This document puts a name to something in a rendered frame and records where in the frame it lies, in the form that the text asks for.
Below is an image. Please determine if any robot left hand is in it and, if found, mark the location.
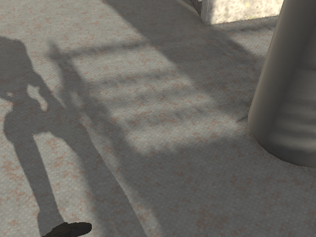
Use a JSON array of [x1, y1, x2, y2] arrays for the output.
[[42, 222, 92, 237]]

